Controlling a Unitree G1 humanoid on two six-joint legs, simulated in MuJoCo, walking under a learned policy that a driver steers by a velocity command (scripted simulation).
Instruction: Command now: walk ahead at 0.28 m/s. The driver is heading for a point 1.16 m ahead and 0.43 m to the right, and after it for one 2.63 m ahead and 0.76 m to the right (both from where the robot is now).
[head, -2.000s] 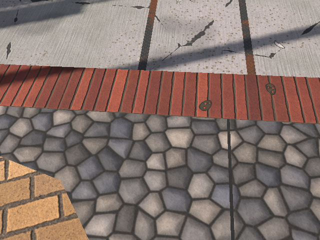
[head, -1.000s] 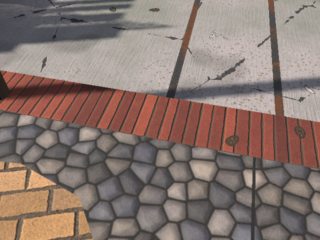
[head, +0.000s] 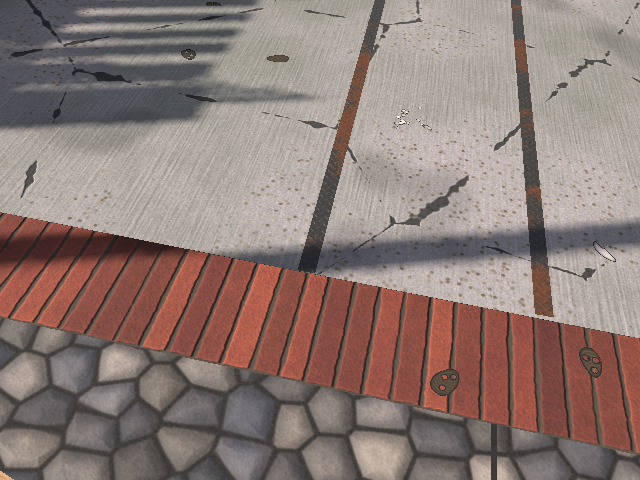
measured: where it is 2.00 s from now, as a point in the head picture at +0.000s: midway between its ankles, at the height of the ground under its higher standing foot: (376, 299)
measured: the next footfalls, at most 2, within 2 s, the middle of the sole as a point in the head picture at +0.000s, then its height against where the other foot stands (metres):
right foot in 0.34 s outside the picture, level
left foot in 0.88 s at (281, 465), level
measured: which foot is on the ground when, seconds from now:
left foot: down 0.00-0.36, up 0.38-0.86, down 0.88-1.00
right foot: up 0.00-0.32, down 0.34-0.90, up 0.92-1.00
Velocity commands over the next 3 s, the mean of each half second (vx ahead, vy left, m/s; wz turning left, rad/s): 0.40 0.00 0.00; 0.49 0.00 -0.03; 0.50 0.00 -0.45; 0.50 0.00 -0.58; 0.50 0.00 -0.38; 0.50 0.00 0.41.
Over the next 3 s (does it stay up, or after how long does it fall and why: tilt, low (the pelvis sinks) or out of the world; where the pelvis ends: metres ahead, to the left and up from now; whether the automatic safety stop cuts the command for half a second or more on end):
stays up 1.52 -0.46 -0.14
